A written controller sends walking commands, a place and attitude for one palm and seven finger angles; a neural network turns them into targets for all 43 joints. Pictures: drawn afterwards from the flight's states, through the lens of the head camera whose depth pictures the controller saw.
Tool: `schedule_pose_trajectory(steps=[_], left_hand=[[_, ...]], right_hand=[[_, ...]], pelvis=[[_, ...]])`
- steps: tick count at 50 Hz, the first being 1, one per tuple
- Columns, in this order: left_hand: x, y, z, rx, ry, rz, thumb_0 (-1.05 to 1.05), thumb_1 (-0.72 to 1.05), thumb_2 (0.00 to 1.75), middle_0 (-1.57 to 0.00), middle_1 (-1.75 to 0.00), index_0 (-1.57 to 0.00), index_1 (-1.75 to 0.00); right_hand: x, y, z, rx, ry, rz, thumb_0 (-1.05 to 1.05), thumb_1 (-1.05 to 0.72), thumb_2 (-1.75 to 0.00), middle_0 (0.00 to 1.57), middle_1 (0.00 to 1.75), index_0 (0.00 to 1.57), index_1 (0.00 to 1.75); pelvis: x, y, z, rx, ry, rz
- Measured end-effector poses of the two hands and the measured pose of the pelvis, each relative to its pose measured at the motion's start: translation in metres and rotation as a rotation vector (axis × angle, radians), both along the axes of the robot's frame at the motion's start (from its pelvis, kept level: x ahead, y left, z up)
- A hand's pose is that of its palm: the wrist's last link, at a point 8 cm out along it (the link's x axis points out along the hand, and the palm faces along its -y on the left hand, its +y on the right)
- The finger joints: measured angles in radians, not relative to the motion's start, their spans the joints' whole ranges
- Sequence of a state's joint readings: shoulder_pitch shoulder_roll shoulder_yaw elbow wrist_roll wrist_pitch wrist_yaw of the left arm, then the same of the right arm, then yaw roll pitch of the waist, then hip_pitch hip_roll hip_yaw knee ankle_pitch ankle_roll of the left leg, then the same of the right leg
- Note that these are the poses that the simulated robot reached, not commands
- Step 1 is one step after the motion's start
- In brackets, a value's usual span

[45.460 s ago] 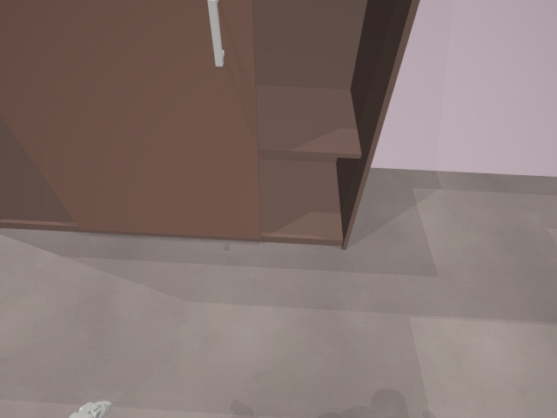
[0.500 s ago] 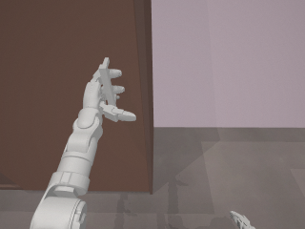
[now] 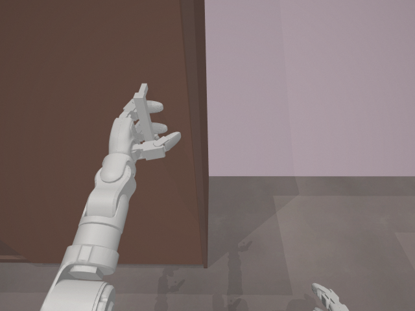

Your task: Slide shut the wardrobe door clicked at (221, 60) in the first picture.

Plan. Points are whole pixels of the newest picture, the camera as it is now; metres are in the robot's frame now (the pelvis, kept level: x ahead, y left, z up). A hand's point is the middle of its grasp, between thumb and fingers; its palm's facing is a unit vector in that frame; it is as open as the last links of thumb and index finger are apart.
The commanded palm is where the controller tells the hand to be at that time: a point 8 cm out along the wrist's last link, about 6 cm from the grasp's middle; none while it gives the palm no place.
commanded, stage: grip the handle and tug to test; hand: left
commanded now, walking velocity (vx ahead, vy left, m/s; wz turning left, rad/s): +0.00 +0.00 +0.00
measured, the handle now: (148, 120) +0.45 +0.14 +0.16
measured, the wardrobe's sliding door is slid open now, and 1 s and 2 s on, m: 0.00 0.00 0.00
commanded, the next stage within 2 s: tug the door sideways, standing still in 0.94 s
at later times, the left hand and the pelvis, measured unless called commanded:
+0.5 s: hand (155, 138) +0.39 +0.11 +0.16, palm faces +0.01 -1.00 +0.01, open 5.3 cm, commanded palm +0.36 +0.16 +0.16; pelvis +0.00 +0.00 +0.00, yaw +0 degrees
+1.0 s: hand (156, 141) +0.39 +0.11 +0.16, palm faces +0.01 -1.00 +0.00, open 5.8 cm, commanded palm +0.34 +0.16 +0.16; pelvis +0.03 +0.00 +0.00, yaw -2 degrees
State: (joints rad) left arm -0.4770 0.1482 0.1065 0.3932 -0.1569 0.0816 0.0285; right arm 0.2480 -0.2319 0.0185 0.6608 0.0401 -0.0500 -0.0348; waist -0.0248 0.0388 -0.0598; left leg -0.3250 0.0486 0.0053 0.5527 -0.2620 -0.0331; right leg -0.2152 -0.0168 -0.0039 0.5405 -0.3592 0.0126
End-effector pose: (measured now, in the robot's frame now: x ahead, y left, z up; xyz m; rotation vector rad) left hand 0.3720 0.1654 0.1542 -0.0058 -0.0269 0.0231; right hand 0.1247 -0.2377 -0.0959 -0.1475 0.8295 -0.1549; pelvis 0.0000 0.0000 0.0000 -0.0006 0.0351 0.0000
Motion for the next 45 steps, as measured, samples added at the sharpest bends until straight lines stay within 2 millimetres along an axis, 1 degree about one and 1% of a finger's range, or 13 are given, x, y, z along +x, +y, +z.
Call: schedule_pose_trajectory(steps=[9,13,27,33,39,45], left_hand=[[0.000,0.002,0.000,-0.005,0.009,-0.001,0.01,0.63,0.79,-0.38,-1.36,-0.39,-1.37],[0.000,0.003,0.000,-0.008,0.007,-0.005,0.01,0.76,0.85,-0.40,-1.38,-0.41,-1.38],[0.000,0.003,0.000,-0.008,0.006,-0.009,0.01,0.77,0.83,-0.39,-1.40,-0.40,-1.39],[-0.001,0.002,0.000,-0.010,0.002,0.000,0.01,0.78,0.82,-0.37,-1.40,-0.37,-1.40],[-0.002,0.001,0.000,-0.008,-0.005,-0.008,0.01,0.79,0.81,-0.34,-1.40,-0.34,-1.39],[-0.005,0.001,0.000,0.000,-0.005,-0.011,0.02,0.80,0.81,-0.31,-1.40,-0.31,-1.36]], right_hand=[[0.006,0.000,0.002,-0.006,-0.007,0.007,0.01,-0.91,-0.90,0.20,0.30,0.21,0.30],[0.005,-0.001,0.002,-0.008,-0.004,0.006,0.01,-0.91,-0.90,0.20,0.30,0.21,0.30],[-0.005,-0.002,0.001,-0.005,0.010,-0.018,0.01,-0.91,-0.90,0.20,0.30,0.21,0.30],[-0.007,-0.003,0.002,0.006,-0.004,-0.032,0.01,-0.91,-0.90,0.20,0.30,0.21,0.30],[-0.001,-0.003,0.005,0.011,-0.018,-0.040,0.01,-0.91,-0.90,0.20,0.30,0.21,0.30],[0.014,-0.004,0.009,0.015,-0.042,-0.040,0.02,-0.91,-0.90,0.20,0.30,0.20,0.30]], pelvis=[[0.000,-0.001,0.000,0.000,-0.001,0.005],[0.000,-0.001,0.000,0.000,-0.002,0.004],[-0.002,0.000,0.000,0.000,-0.004,-0.004],[0.001,0.001,0.001,0.001,-0.002,-0.015],[0.008,0.001,0.002,0.003,-0.001,-0.025],[0.017,0.001,0.002,0.006,0.004,-0.032]])
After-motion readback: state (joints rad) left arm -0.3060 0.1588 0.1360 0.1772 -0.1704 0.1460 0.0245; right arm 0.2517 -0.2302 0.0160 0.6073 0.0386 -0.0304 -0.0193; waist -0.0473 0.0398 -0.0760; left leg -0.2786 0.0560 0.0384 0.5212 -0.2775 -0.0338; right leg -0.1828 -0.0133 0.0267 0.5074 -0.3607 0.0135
